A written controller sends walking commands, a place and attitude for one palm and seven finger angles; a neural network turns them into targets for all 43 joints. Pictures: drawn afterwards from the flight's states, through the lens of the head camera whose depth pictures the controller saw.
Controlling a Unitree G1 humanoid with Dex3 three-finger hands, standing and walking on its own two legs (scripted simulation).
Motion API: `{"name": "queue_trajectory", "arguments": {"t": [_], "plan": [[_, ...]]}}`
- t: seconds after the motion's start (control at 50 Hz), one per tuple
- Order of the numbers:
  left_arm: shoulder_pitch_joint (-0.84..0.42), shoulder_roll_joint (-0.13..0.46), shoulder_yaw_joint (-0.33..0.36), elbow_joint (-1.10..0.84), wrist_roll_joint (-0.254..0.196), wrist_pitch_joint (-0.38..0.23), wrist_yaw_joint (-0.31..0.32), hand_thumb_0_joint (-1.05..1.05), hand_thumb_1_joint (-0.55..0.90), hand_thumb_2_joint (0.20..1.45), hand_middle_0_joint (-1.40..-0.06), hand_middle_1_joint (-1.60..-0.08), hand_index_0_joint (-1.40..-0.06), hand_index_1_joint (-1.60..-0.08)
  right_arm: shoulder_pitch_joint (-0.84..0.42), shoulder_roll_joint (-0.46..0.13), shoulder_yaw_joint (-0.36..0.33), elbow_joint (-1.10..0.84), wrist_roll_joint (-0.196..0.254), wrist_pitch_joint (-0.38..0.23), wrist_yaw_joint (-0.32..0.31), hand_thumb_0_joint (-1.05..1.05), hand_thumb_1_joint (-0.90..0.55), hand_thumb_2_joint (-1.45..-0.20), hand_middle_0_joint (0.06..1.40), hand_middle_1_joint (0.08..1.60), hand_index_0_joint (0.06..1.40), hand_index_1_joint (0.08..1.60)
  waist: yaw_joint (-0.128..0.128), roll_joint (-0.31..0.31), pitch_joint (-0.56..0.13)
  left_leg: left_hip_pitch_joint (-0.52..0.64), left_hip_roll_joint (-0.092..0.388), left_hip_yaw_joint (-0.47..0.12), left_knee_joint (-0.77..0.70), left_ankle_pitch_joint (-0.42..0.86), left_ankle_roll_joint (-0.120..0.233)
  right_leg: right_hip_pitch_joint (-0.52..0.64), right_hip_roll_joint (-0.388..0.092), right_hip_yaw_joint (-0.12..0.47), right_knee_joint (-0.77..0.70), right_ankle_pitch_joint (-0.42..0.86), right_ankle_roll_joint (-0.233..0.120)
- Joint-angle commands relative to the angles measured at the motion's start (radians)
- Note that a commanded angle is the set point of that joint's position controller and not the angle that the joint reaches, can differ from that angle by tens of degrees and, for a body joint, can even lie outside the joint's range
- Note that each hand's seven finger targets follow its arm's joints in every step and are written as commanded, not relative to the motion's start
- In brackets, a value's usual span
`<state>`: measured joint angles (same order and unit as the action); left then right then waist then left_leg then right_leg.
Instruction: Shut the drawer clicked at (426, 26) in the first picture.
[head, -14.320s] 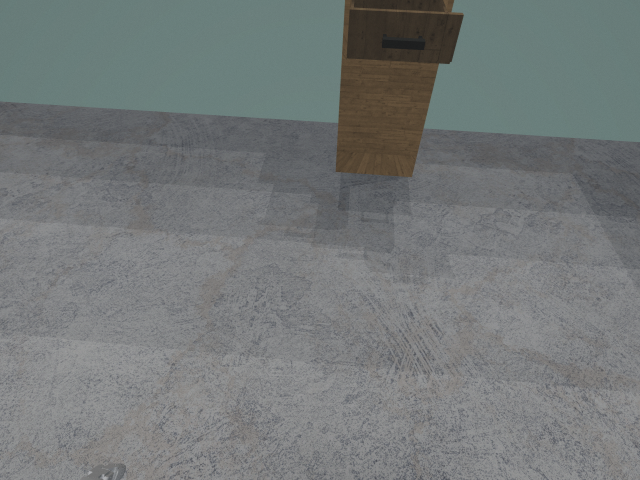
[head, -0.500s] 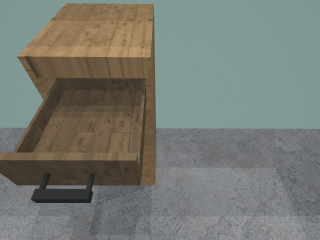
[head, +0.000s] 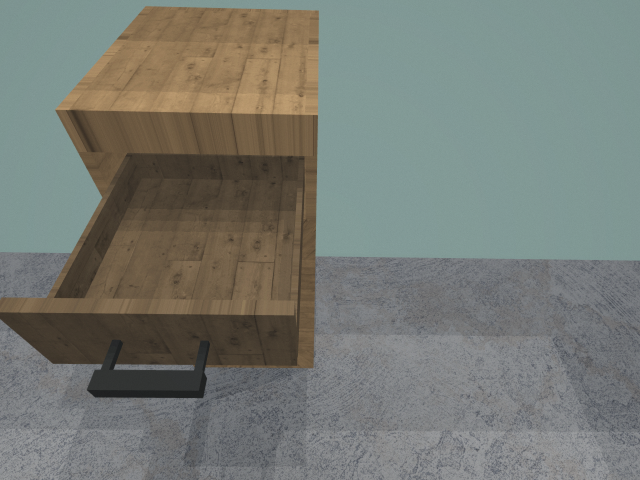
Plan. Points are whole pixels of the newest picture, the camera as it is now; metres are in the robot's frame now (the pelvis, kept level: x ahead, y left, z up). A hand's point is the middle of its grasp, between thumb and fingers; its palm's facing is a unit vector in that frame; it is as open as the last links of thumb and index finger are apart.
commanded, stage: come to a stop and stand still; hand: left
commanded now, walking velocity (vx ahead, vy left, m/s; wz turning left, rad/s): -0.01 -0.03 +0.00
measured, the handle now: (154, 366) +0.25 +0.22 +0.01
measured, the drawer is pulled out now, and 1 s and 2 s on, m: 0.30 0.30 0.30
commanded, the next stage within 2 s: look again from close up in 0.84 s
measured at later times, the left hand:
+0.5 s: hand out of the picture +0.00 +0.19 -0.17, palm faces +0.01 -0.98 -0.21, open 7.4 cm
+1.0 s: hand out of the picture -0.01 +0.16 -0.17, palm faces +0.01 -0.98 -0.18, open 7.4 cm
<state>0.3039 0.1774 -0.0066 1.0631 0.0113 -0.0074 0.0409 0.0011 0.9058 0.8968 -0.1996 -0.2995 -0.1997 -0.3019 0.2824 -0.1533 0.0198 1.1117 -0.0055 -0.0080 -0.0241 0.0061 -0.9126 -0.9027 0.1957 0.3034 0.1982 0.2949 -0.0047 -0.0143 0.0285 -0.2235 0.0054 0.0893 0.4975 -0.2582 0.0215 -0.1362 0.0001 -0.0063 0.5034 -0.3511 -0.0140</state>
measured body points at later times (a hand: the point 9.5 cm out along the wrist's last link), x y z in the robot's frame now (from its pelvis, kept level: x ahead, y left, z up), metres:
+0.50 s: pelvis +0.00 +0.01 +0.00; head +0.00 +0.01 +0.45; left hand +0.00 +0.24 -0.16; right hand +0.01 -0.22 -0.16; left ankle +0.01 +0.11 -0.74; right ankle -0.05 -0.11 -0.74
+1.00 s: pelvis +0.00 +0.00 +0.00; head +0.01 +0.00 +0.45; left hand -0.01 +0.21 -0.16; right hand +0.00 -0.22 -0.16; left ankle +0.01 +0.11 -0.74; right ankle -0.05 -0.11 -0.74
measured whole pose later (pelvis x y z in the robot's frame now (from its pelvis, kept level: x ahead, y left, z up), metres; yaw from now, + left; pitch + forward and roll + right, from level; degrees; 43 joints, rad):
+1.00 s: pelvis +0.00 +0.00 +0.00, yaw -1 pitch -1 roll +1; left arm 0.33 0.14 -0.02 1.10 0.01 -0.02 0.04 0.00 0.91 0.90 -0.20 -0.30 -0.20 -0.30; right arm 0.27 -0.15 0.02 1.14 0.00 -0.01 -0.03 0.01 -0.91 -0.90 0.20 0.30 0.20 0.29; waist 0.00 -0.02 0.03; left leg -0.19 0.01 0.10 0.44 -0.24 0.02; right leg -0.11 0.00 0.00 0.45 -0.33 -0.02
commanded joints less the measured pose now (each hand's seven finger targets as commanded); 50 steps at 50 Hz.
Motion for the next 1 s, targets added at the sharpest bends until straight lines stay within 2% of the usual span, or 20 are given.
{"name": "queue_trajectory", "arguments": {"t": [0.0,0.02,0.04,0.06,0.08,0.12,0.14,0.16,0.22,0.24,0.28,0.42,0.52,0.58,0.66,0.74,0.84,0.98], "plan": [[0.122,0.094,0.014,0.004,0.019,-0.035,0.038,0.0,0.9,0.9,-0.2,-0.3,-0.2,-0.3,-0.037,-0.142,-0.029,-0.096,0.002,-0.025,-0.001,0.0,-0.9,-0.9,0.2,0.3,0.2,0.3,0.025,-0.005,0.073,-0.013,0.121,-0.099,0.119,0.381,0.001,-0.122,-0.133,0.118,-0.132,0.572,0.003],[0.08,0.126,0.014,-0.039,0.005,-0.043,0.03,0.0,0.9,0.9,-0.2,-0.3,-0.2,-0.3,0.006,-0.086,-0.024,-0.114,-0.002,-0.014,0.01,0.0,-0.9,-0.9,0.2,0.3,0.2,0.3,-0.018,-0.033,0.028,-0.028,0.082,-0.093,0.079,0.032,-0.003,-0.107,-0.173,0.145,-0.146,0.41,-0.035],[0.029,0.113,0.008,-0.055,0.003,-0.046,0.023,0.0,0.9,0.9,-0.2,-0.3,-0.2,-0.3,0.038,-0.079,-0.026,-0.112,-0.005,-0.009,0.011,0.0,-0.9,-0.9,0.2,0.3,0.2,0.3,-0.042,-0.024,0.015,-0.025,0.071,-0.091,0.059,-0.007,-0.005,-0.119,-0.153,0.135,-0.126,0.292,-0.057],[0.027,0.108,0.01,-0.069,0.004,-0.047,0.019,0.0,0.9,0.9,-0.2,-0.3,-0.2,-0.3,0.061,-0.086,-0.024,-0.112,-0.009,-0.013,0.013,0.0,-0.9,-0.9,0.2,0.3,0.2,0.3,-0.038,0.057,-0.018,0.012,0.081,-0.087,0.026,0.079,0.001,-0.102,-0.128,0.113,-0.082,0.322,-0.065],[0.039,0.106,0.01,-0.069,0.001,-0.044,0.017,0.0,0.9,0.9,-0.2,-0.3,-0.2,-0.3,0.069,-0.1,-0.023,-0.111,-0.009,-0.017,0.011,0.0,-0.9,-0.9,0.2,0.3,0.2,0.3,-0.032,0.093,-0.047,0.021,0.091,-0.112,0.021,0.167,0.015,-0.073,-0.1,0.09,-0.047,0.304,-0.059],[0.064,0.091,0.008,-0.059,-0.001,-0.032,0.015,0.0,0.9,0.9,-0.2,-0.3,-0.2,-0.3,0.057,-0.115,-0.023,-0.115,-0.007,-0.021,0.004,0.0,-0.9,-0.9,0.2,0.3,0.2,0.3,-0.013,0.071,-0.058,0.023,0.109,-0.137,0.007,0.25,0.033,-0.052,-0.073,0.062,-0.031,0.233,-0.045],[0.065,0.085,0.006,-0.056,-0.001,-0.026,0.014,0.0,0.9,0.9,-0.2,-0.3,-0.2,-0.3,0.048,-0.12,-0.023,-0.116,-0.006,-0.02,0.002,0.0,-0.9,-0.9,0.2,0.3,0.2,0.3,-0.01,0.052,-0.021,0.003,0.111,-0.14,-0.008,0.217,0.036,-0.064,-0.067,0.059,-0.041,0.184,-0.042],[0.063,0.083,0.005,-0.058,0.002,-0.02,0.013,0.0,0.9,0.9,-0.2,-0.3,-0.2,-0.3,0.048,-0.124,-0.023,-0.117,-0.007,-0.019,0.002,0.0,-0.9,-0.9,0.2,0.3,0.2,0.3,-0.007,0.062,0.016,-0.018,0.117,-0.151,-0.029,0.198,0.041,-0.073,-0.057,0.056,-0.041,0.135,-0.038],[0.065,0.08,0.003,-0.055,0.001,-0.011,0.009,0.0,0.9,0.9,-0.2,-0.3,-0.2,-0.3,0.031,-0.131,-0.023,-0.114,-0.007,-0.013,0.003,0.0,-0.9,-0.9,0.2,0.3,0.2,0.3,-0.002,0.013,0.07,-0.044,0.106,-0.153,-0.069,0.07,0.039,-0.103,-0.06,0.062,-0.067,0.067,-0.034],[0.063,0.078,0.004,-0.056,0.002,-0.009,0.008,0.0,0.9,0.9,-0.2,-0.3,-0.2,-0.3,0.029,-0.129,-0.024,-0.113,-0.007,-0.012,0.004,0.0,-0.9,-0.9,0.2,0.3,0.2,0.3,-0.002,0.019,0.085,-0.048,0.103,-0.153,-0.088,0.029,0.038,-0.115,-0.062,0.065,-0.075,0.049,-0.034],[0.066,0.08,0.006,-0.057,0.003,-0.006,0.007,0.0,0.9,0.9,-0.2,-0.3,-0.2,-0.3,0.033,-0.135,-0.023,-0.103,-0.008,-0.014,0.004,0.0,-0.9,-0.9,0.2,0.3,0.2,0.3,0.002,0.043,0.082,-0.045,0.113,-0.167,-0.114,0.028,0.042,-0.103,-0.058,0.052,-0.067,0.047,-0.028],[0.069,0.087,0.006,-0.042,0.002,-0.009,0.003,0.0,0.9,0.9,-0.2,-0.3,-0.2,-0.3,0.021,-0.134,-0.021,-0.078,-0.006,-0.019,0.003,0.0,-0.9,-0.9,0.2,0.3,0.2,0.3,0.008,0.007,0.047,0.011,0.102,-0.139,-0.121,0.08,0.037,-0.09,-0.077,0.065,-0.092,0.119,-0.02],[0.075,0.093,0.006,-0.026,0.0,-0.013,0.004,0.0,0.9,0.9,-0.2,-0.3,-0.2,-0.3,0.023,-0.128,-0.019,-0.052,-0.003,-0.024,0.0,0.0,-0.9,-0.9,0.2,0.3,0.2,0.3,0.009,0.006,0.003,0.064,0.101,-0.117,-0.097,0.203,0.033,-0.069,-0.088,0.073,-0.094,0.213,-0.016],[0.075,0.091,0.006,-0.017,0.001,-0.014,0.005,0.0,0.9,0.9,-0.2,-0.3,-0.2,-0.3,0.028,-0.125,-0.018,-0.038,-0.002,-0.024,-0.002,0.0,-0.9,-0.9,0.2,0.3,0.2,0.3,0.007,-0.004,0.013,0.072,0.104,-0.111,-0.092,0.237,0.031,-0.066,-0.089,0.072,-0.096,0.245,-0.014],[0.083,0.086,0.005,-0.005,0.001,-0.013,0.006,0.0,0.9,0.9,-0.2,-0.3,-0.2,-0.3,0.022,-0.115,-0.016,-0.024,-0.001,-0.021,-0.003,0.0,-0.9,-0.9,0.2,0.3,0.2,0.3,0.01,0.003,0.041,0.07,0.103,-0.107,-0.105,0.213,0.028,-0.073,-0.089,0.076,-0.112,0.241,-0.013],[0.087,0.082,0.005,0.006,0.0,-0.013,0.006,0.0,0.9,0.9,-0.2,-0.3,-0.2,-0.3,0.025,-0.113,-0.017,-0.016,-0.001,-0.019,-0.003,0.0,-0.9,-0.9,0.2,0.3,0.2,0.3,0.008,0.006,0.03,0.08,0.103,-0.102,-0.108,0.198,0.025,-0.072,-0.092,0.077,-0.12,0.24,-0.014],[0.089,0.074,0.004,0.013,0.001,-0.013,0.006,0.0,0.9,0.9,-0.2,-0.3,-0.2,-0.3,0.028,-0.107,-0.016,-0.006,-0.001,-0.018,-0.003,0.0,-0.9,-0.9,0.2,0.3,0.2,0.3,0.008,0.005,0.057,0.072,0.102,-0.104,-0.122,0.178,0.023,-0.081,-0.09,0.078,-0.131,0.222,-0.014],[0.105,0.064,0.003,0.018,0.001,-0.018,0.006,0.0,0.9,0.9,-0.2,-0.3,-0.2,-0.3,0.036,-0.1,-0.016,0.002,0.0,-0.021,-0.005,0.0,-0.9,-0.9,0.2,0.3,0.2,0.3,0.009,-0.002,0.032,0.093,0.105,-0.097,-0.115,0.213,0.021,-0.068,-0.093,0.081,-0.135,0.27,-0.014]]}}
